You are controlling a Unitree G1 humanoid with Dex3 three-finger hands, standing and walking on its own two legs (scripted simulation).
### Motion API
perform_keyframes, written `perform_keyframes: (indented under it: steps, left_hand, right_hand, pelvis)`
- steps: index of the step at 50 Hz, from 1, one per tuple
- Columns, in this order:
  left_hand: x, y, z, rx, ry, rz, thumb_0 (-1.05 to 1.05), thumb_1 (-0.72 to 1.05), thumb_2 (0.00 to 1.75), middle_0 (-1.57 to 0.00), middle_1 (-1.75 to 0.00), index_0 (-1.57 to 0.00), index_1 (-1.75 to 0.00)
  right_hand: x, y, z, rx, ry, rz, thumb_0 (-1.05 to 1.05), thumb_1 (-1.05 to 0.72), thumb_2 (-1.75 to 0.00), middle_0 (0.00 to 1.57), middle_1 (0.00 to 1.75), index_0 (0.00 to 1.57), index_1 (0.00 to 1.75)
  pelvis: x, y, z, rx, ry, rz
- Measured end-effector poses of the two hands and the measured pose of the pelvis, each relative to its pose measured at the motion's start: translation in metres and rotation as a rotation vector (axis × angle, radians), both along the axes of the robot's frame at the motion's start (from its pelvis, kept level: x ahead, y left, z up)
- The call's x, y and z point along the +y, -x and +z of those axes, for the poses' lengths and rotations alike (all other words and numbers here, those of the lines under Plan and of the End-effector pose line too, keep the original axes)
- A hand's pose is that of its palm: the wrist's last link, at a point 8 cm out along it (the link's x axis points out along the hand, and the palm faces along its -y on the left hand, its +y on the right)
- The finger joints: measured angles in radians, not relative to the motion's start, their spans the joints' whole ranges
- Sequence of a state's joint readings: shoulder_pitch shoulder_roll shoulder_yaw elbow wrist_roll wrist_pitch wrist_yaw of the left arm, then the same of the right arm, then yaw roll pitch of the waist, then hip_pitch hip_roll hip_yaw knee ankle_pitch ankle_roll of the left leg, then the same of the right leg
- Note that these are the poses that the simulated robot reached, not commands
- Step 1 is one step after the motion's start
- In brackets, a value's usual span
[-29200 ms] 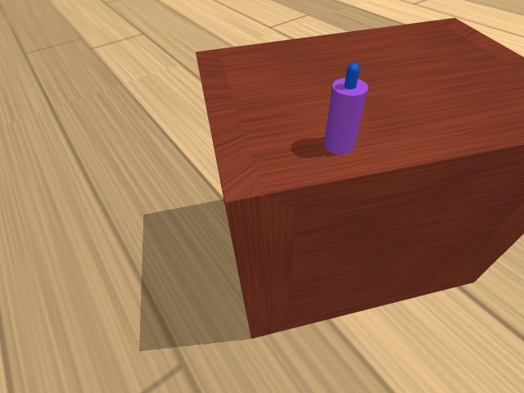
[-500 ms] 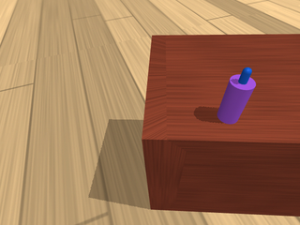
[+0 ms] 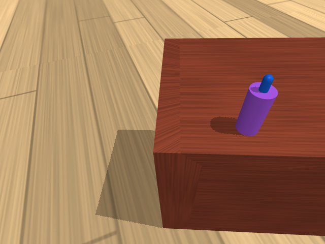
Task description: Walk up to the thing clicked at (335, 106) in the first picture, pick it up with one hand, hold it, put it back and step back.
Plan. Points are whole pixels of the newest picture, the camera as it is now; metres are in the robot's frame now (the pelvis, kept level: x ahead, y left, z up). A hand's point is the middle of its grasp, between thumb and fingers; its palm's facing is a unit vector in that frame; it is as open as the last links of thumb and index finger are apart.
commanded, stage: stand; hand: right
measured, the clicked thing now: (256, 104) +0.43 -0.22 +0.11
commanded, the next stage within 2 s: step back in 0.40 s
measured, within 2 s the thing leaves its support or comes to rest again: neither
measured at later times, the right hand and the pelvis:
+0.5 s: hand out of the picture +0.06 -0.26 -0.16, palm faces -0.04 +0.94 -0.35, open 7.4 cm; pelvis -0.02 +0.00 -0.01, yaw +0 degrees
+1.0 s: hand out of the picture -0.01 -0.21 -0.15, palm faces +0.00 +0.91 -0.42, open 7.4 cm; pelvis -0.10 +0.05 -0.02, yaw -3 degrees
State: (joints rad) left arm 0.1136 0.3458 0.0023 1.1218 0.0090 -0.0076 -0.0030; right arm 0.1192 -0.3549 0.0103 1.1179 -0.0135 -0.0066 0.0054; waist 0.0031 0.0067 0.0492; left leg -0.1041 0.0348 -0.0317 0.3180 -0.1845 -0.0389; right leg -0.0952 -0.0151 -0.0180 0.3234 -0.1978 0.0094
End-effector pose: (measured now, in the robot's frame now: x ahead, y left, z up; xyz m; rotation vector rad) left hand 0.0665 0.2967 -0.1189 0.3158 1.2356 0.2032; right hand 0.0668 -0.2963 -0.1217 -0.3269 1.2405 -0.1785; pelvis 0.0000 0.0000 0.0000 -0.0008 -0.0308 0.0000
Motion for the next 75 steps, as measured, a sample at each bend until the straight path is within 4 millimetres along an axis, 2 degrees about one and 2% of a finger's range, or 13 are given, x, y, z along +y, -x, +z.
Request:
perform_keyframes:
  steps: [21,28,32,36,40,43,50,54,58,63,67,71,75]
  left_hand:
    - [0.003,0.008,-0.001,0.017,-0.003,0.011,0.01,0.90,0.90,-0.20,-0.30,-0.20,-0.30]
    - [0.018,0.012,-0.007,-0.001,-0.023,0.029,0.01,0.90,0.90,-0.21,-0.30,-0.20,-0.30]
    - [0.035,0.011,-0.014,-0.016,-0.027,0.000,0.01,0.90,0.90,-0.21,-0.30,-0.20,-0.30]
    - [0.056,0.000,-0.029,-0.064,-0.019,-0.011,0.01,0.90,0.90,-0.21,-0.30,-0.20,-0.30]
    - [0.062,0.000,-0.030,-0.085,-0.018,-0.013,0.01,0.90,0.90,-0.20,-0.30,-0.20,-0.30]
    - [0.061,0.011,-0.027,-0.069,-0.004,-0.025,0.01,0.90,0.90,-0.20,-0.30,-0.20,-0.30]
    - [0.057,0.054,-0.025,0.003,-0.009,-0.068,0.01,0.90,0.90,-0.20,-0.30,-0.20,-0.30]
    - [0.052,0.074,-0.024,0.007,-0.030,-0.083,0.01,0.90,0.90,-0.20,-0.30,-0.20,-0.30]
    - [0.042,0.097,-0.017,-0.010,-0.058,-0.087,0.01,0.90,0.90,-0.20,-0.30,-0.20,-0.30]
    - [0.032,0.129,0.003,-0.031,-0.066,-0.072,0.01,0.90,0.90,-0.21,-0.30,-0.20,-0.30]
    - [0.032,0.139,0.013,-0.058,-0.078,-0.065,0.01,0.90,0.90,-0.21,-0.30,-0.21,-0.30]
    - [0.035,0.142,0.014,-0.126,-0.082,-0.068,0.01,0.90,0.90,-0.21,-0.30,-0.21,-0.30]
    - [0.043,0.155,0.003,-0.179,-0.063,-0.058,0.01,0.90,0.90,-0.21,-0.30,-0.21,-0.30]
  right_hand:
    - [0.000,0.007,-0.001,0.017,-0.003,-0.008,0.00,-0.91,-0.90,0.20,0.30,0.20,0.30]
    - [-0.006,0.011,-0.007,0.022,0.029,-0.005,0.00,-0.91,-0.90,0.20,0.30,0.20,0.30]
    - [-0.001,0.024,-0.006,0.025,0.062,-0.012,0.00,-0.91,-0.90,0.20,0.30,0.20,0.30]
    - [0.012,0.047,-0.006,0.039,0.102,-0.011,0.00,-0.91,-0.90,0.20,0.30,0.20,0.30]
    - [0.030,0.072,0.003,0.078,0.102,-0.003,0.00,-0.91,-0.90,0.20,0.30,0.20,0.30]
    - [0.037,0.082,0.010,0.075,0.104,-0.010,0.00,-0.91,-0.90,0.21,0.30,0.20,0.30]
    - [0.042,0.086,0.008,-0.043,0.085,-0.032,0.00,-0.90,-0.90,0.21,0.30,0.20,0.30]
    - [0.036,0.095,-0.002,-0.087,0.059,-0.026,0.00,-0.90,-0.90,0.21,0.30,0.20,0.30]
    - [0.021,0.109,-0.017,-0.114,0.030,-0.039,0.00,-0.90,-0.90,0.21,0.30,0.21,0.30]
    - [0.012,0.134,-0.017,-0.090,0.010,-0.053,0.00,-0.91,-0.90,0.21,0.30,0.20,0.30]
    - [0.008,0.162,-0.014,-0.056,0.023,-0.038,0.00,-0.91,-0.90,0.20,0.30,0.20,0.30]
    - [0.008,0.192,-0.016,0.003,0.050,-0.006,0.00,-0.91,-0.90,0.20,0.30,0.20,0.30]
    - [0.017,0.214,-0.017,0.030,0.071,0.034,0.00,-0.91,-0.90,0.20,0.30,0.20,0.30]
  pelvis:
    - [0.001,0.003,0.000,0.001,0.000,0.000]
    - [0.009,0.028,-0.010,0.000,0.011,0.009]
    - [0.025,0.040,-0.017,0.006,0.004,0.009]
    - [0.043,0.052,-0.029,0.015,0.014,0.022]
    - [0.048,0.066,-0.022,0.009,0.021,0.016]
    - [0.051,0.074,-0.016,0.018,0.025,-0.001]
    - [0.053,0.098,-0.016,0.010,0.018,-0.051]
    - [0.045,0.118,-0.022,0.001,0.002,-0.075]
    - [0.034,0.137,-0.030,-0.016,0.013,-0.085]
    - [0.027,0.156,-0.020,-0.011,-0.029,-0.082]
    - [0.028,0.173,-0.014,0.016,-0.030,-0.054]
    - [0.031,0.195,-0.017,0.022,-0.020,-0.020]
    - [0.038,0.220,-0.024,0.013,-0.007,0.019]
